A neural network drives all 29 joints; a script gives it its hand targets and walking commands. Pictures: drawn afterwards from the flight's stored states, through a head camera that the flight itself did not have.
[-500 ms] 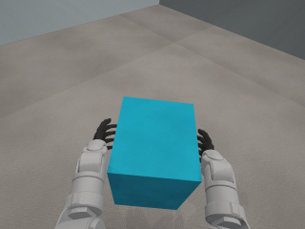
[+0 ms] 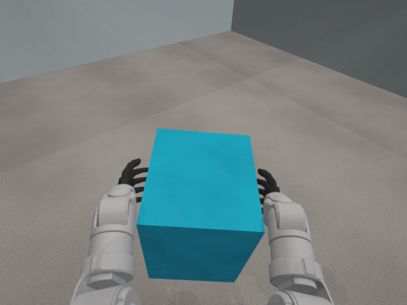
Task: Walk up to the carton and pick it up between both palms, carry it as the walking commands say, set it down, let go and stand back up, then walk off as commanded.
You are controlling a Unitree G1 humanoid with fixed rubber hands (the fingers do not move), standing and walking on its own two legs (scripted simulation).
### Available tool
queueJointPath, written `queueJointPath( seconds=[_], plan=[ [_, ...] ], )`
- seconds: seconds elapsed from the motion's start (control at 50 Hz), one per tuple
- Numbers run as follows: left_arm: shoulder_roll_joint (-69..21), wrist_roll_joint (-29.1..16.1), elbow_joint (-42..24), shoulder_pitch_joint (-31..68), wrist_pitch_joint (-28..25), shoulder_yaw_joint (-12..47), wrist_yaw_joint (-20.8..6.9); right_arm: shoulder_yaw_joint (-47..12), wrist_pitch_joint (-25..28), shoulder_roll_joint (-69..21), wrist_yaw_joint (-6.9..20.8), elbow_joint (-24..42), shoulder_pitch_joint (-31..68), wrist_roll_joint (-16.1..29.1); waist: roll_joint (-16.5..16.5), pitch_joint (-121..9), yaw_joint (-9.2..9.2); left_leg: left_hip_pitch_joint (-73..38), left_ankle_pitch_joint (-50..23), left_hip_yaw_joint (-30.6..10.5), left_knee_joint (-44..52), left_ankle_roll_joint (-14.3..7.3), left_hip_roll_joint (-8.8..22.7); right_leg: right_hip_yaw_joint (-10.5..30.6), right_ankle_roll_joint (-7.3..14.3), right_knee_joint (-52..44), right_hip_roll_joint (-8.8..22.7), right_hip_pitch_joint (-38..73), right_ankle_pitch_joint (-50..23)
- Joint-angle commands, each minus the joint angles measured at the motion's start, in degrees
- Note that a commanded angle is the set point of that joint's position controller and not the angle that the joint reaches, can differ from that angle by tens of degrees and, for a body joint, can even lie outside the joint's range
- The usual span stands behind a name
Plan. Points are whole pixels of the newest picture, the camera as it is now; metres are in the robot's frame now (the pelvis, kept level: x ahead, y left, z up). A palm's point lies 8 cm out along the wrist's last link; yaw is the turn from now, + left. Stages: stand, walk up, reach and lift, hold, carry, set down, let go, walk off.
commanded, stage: reach and lift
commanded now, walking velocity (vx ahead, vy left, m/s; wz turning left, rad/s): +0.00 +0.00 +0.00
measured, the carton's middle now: (197, 209) +0.33 +0.00 -0.01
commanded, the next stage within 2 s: hold in 1.36 s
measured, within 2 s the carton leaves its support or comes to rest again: neither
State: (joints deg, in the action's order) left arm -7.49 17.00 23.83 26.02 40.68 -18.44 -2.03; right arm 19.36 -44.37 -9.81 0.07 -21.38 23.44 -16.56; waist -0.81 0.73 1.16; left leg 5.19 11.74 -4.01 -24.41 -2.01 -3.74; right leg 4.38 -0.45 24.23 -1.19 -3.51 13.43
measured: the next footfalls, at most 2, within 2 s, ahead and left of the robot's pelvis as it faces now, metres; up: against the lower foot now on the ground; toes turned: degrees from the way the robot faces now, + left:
none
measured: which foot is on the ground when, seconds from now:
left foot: down 0.00-1.00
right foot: down 0.00-1.00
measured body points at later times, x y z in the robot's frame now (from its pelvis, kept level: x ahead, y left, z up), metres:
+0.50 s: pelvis +0.01 -0.01 +0.00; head -0.03 -0.01 +0.45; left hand +0.32 +0.14 +0.05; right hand +0.31 -0.16 +0.04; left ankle +0.03 +0.10 -0.74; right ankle +0.01 -0.13 -0.74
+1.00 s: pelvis -0.01 +0.00 +0.00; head -0.05 +0.00 +0.45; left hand +0.30 +0.15 +0.05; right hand +0.29 -0.15 +0.04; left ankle +0.03 +0.10 -0.74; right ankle +0.01 -0.13 -0.74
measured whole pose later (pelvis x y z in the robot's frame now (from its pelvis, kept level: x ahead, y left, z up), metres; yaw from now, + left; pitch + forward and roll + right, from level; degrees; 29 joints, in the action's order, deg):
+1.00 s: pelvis -0.01 +0.00 +0.00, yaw -1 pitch -8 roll +0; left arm -9.4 16.2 15.1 18.3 41.8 -16.1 -1.6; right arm 14.6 -44.3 -9.2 0.3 -16.2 17.2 -14.3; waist -0.7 1.6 -1.1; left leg 4.6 11.2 -3.6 -24.0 -1.5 -3.1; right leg 4.9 0.0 24.1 -1.8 -3.3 12.7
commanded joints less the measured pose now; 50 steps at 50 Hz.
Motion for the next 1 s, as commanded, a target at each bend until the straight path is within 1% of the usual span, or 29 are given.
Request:
queueJointPath(
  seconds=[0.0,0.04,0.06,0.08,0.1,0.12,0.14,0.16,0.24,0.3,0.32,0.34,0.36,0.38,0.4,0.42,0.52,0.56,0.6,0.62,0.68,0.72,0.74,0.78,0.8,0.84,0.88,0.9,0.98],
  plan=[
    [-56.07,-13.79,-2.04,27.36,-0.35,30.74,-11.21,-32.13,3.01,-53.84,11.37,3.21,33.77,13.84,1.90,-15.12,0.22,-5.59,-7.31,-2.13,4.39,1.07,-0.20,0.13,0.70,-3.58,-2.62,1.34,-8.67],
    [-56.85,-14.74,-3.82,24.33,-0.31,32.19,-10.96,-34.54,3.04,-53.91,11.28,5.72,32.35,15.01,1.11,-18.05,-0.85,-8.02,-14.04,-2.55,3.69,1.13,-0.15,0.45,0.46,-3.14,-2.89,2.64,-14.46],
    [-56.38,-14.70,-4.68,23.09,-0.12,32.81,-10.83,-35.11,3.21,-52.91,11.24,7.55,31.40,15.24,2.64,-19.17,-0.88,-8.02,-16.25,-2.54,3.57,1.62,-0.36,0.53,0.44,-3.19,-2.93,4.07,-16.71],
    [-56.26,-14.99,-5.80,22.57,-0.10,33.39,-10.58,-35.01,3.04,-53.29,10.92,7.06,30.34,15.09,1.49,-19.07,-0.56,-8.18,-16.93,-2.60,3.59,1.68,-0.32,0.53,0.14,-3.31,-3.02,4.24,-17.52],
    [-55.61,-15.01,-7.28,21.48,-0.27,33.42,-10.25,-35.51,2.96,-52.86,10.93,7.96,28.72,14.94,0.92,-19.17,-0.99,-9.24,-18.13,-2.77,3.55,1.74,-0.12,0.78,0.17,-3.28,-3.01,4.28,-18.55],
    [-54.90,-14.68,-6.71,20.10,0.01,33.17,-10.16,-35.40,3.02,-51.90,10.70,8.77,28.12,14.83,0.54,-17.47,-1.37,-9.10,-17.84,-2.57,3.86,1.68,-0.37,0.82,0.03,-3.77,-3.13,3.79,-18.29],
    [-54.22,-13.85,-6.13,19.07,0.30,32.11,-9.92,-34.70,2.76,-50.90,10.70,7.94,26.75,14.31,1.65,-15.29,-1.46,-8.45,-16.77,-2.44,4.27,1.68,-0.34,0.91,0.22,-3.95,-2.83,3.55,-17.60],
    [-53.77,-13.59,-6.44,18.21,0.41,31.99,-9.85,-34.83,2.83,-50.70,10.81,8.44,27.22,14.40,0.62,-14.55,-2.04,-7.72,-15.77,-2.61,4.68,1.61,-0.28,0.85,0.18,-4.12,-3.01,4.10,-16.41],
    [-52.57,-13.86,-9.45,18.86,0.23,33.70,-9.82,-35.10,3.18,-50.96,10.52,9.14,24.29,13.78,0.50,-14.05,-1.39,-8.24,-14.19,-2.40,5.00,1.66,-0.36,1.09,0.25,-4.38,-2.85,2.88,-15.48],
    [-52.56,-14.80,-11.52,17.84,-0.20,35.87,-9.76,-37.58,3.79,-52.11,10.28,11.75,24.66,15.28,0.12,-16.41,-1.80,-8.28,-16.24,-2.39,4.20,1.56,-0.68,1.44,-0.05,-3.72,-2.70,3.97,-18.41],
    [-52.52,-14.77,-11.86,16.95,-0.10,35.97,-9.69,-38.09,3.87,-51.76,10.02,12.96,24.28,15.71,0.81,-17.05,-1.94,-8.04,-16.85,-2.52,4.07,1.66,-0.67,1.65,-0.03,-3.77,-2.46,4.74,-18.97],
    [-52.35,-14.84,-12.39,16.45,-0.10,36.20,-9.66,-38.62,3.85,-51.78,9.77,13.51,24.57,15.81,-0.24,-16.98,-2.34,-7.90,-17.40,-2.38,3.91,1.54,-0.72,1.64,-0.33,-3.69,-2.44,5.31,-19.92],
    [-52.23,-14.67,-11.11,14.82,0.31,35.67,-9.70,-38.44,3.51,-51.42,9.50,13.20,23.54,15.71,-0.18,-16.31,-2.34,-7.53,-17.07,-2.39,4.14,1.57,-0.88,1.82,-0.29,-3.86,-2.38,5.49,-20.20],
    [-51.54,-14.63,-12.41,15.16,-0.03,35.79,-9.54,-38.54,3.58,-51.76,9.54,13.01,22.49,15.81,-0.34,-16.40,-2.22,-7.85,-16.81,-2.34,4.22,1.48,-0.80,1.97,-0.50,-3.74,-2.12,4.88,-21.15],
    [-51.61,-14.37,-12.54,14.95,-0.02,35.82,-9.64,-39.16,3.69,-51.84,9.48,13.82,23.31,16.23,0.12,-16.62,-2.88,-7.52,-16.05,-2.20,4.28,1.43,-0.90,2.00,-0.54,-3.69,-2.17,5.19,-20.38],
    [-51.03,-14.32,-11.71,13.80,0.35,35.51,-9.69,-38.46,3.26,-51.44,9.36,12.68,21.19,15.55,-0.79,-15.33,-2.32,-7.57,-15.86,-2.43,4.55,1.34,-0.72,2.06,-0.63,-4.02,-2.06,4.40,-20.52],
    [-50.12,-13.07,-10.65,13.61,0.63,33.89,-10.03,-37.20,3.20,-50.45,9.45,12.42,21.39,14.66,0.89,-11.73,-2.59,-5.86,-10.90,-1.60,5.10,1.02,-1.02,2.06,-0.12,-4.83,-1.86,3.31,-15.24],
    [-50.43,-13.73,-11.20,14.96,0.54,34.58,-10.18,-37.31,3.15,-51.08,9.58,11.40,21.69,15.07,1.34,-11.82,-2.41,-4.94,-10.08,-1.49,5.07,0.95,-0.97,1.83,0.07,-4.81,-2.06,3.19,-13.29],
    [-50.62,-13.78,-11.08,16.34,0.34,34.68,-10.19,-37.15,3.22,-51.75,9.62,10.93,23.04,14.96,0.97,-12.32,-2.27,-4.64,-8.35,-1.50,4.71,0.79,-0.84,1.62,0.18,-4.63,-2.21,2.95,-10.45],
    [-50.77,-14.04,-11.17,16.35,0.33,34.87,-10.22,-37.44,3.24,-51.81,9.66,11.12,23.39,15.17,-0.27,-11.80,-2.17,-4.82,-8.76,-1.53,4.58,0.67,-0.69,1.45,0.04,-4.53,-2.48,2.35,-10.56],
    [-51.37,-14.42,-11.70,16.79,0.03,35.60,-10.32,-38.53,3.63,-52.03,9.70,12.89,25.04,15.62,0.05,-14.37,-2.37,-5.44,-9.60,-1.47,3.86,0.61,-0.82,1.57,0.22,-4.08,-2.40,2.07,-10.11],
    [-51.43,-15.12,-12.48,18.69,0.11,36.31,-10.42,-38.03,3.28,-52.29,9.82,11.38,23.98,15.24,-0.34,-14.01,-1.78,-5.01,-8.23,-1.63,3.97,0.73,-0.63,1.53,0.44,-4.05,-2.53,1.33,-8.36],
    [-51.40,-14.48,-11.15,17.68,0.21,35.60,-10.41,-38.37,3.42,-52.11,9.96,12.13,25.43,15.60,0.41,-14.94,-2.42,-5.02,-8.52,-1.58,3.87,0.78,-0.68,1.44,0.44,-3.81,-2.45,1.74,-8.69],
    [-51.68,-14.57,-10.45,17.81,0.59,35.78,-10.31,-37.61,3.40,-51.49,10.03,11.51,24.25,15.20,1.02,-12.76,-1.73,-4.56,-6.22,-1.74,4.19,0.82,-0.37,1.53,0.90,-4.12,-2.42,0.67,-6.61],
    [-51.06,-13.74,-10.09,17.96,0.66,34.66,-10.37,-36.51,3.18,-50.99,10.29,10.27,24.19,14.60,1.78,-11.58,-2.07,-4.01,-5.29,-1.51,4.48,0.92,-0.36,1.42,1.03,-4.21,-2.23,0.20,-5.41],
    [-51.29,-13.75,-9.50,18.42,0.63,34.18,-10.31,-35.83,3.07,-51.38,10.50,8.81,24.02,14.33,0.56,-9.50,-1.85,-3.62,-3.30,-1.47,4.58,0.79,-0.27,1.18,1.16,-4.47,-2.50,-1.12,-3.03],
    [-51.88,-13.31,-8.31,17.73,0.82,33.48,-10.36,-36.56,3.03,-51.31,10.89,8.71,25.19,15.01,1.66,-9.01,-2.39,-2.32,-1.82,-1.23,4.98,0.63,0.00,1.13,1.29,-4.15,-2.41,-0.69,-2.23],
    [-52.27,-13.51,-8.11,18.44,0.97,33.62,-10.53,-36.16,2.89,-51.41,11.01,8.12,25.06,14.81,1.64,-9.37,-2.06,-2.96,-0.90,-1.32,5.06,0.74,-0.03,1.20,1.48,-4.45,-2.43,-1.00,-0.99],
    [-53.72,-14.35,-8.70,19.37,0.54,34.65,-10.44,-37.39,3.60,-51.75,11.35,9.78,26.92,15.53,0.94,-10.95,-2.04,-3.66,-3.06,-1.82,4.43,0.76,0.21,0.96,1.67,-3.68,-2.61,-0.64,-2.41]
  ],
)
